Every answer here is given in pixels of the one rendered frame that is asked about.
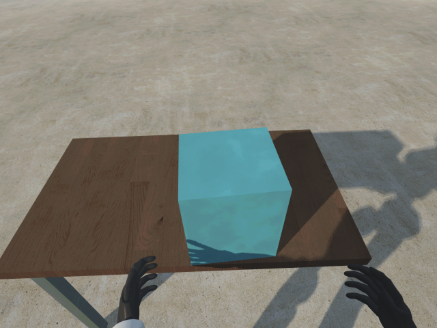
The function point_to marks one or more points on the table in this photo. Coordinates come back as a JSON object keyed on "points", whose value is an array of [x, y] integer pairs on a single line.
{"points": [[111, 201]]}

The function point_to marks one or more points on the robot right hand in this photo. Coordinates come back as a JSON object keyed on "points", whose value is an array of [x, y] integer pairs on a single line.
{"points": [[383, 297]]}

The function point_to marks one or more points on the robot left hand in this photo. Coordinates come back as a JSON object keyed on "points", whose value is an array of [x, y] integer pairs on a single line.
{"points": [[132, 293]]}

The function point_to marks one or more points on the carton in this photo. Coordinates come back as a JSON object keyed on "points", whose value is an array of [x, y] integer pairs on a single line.
{"points": [[233, 195]]}

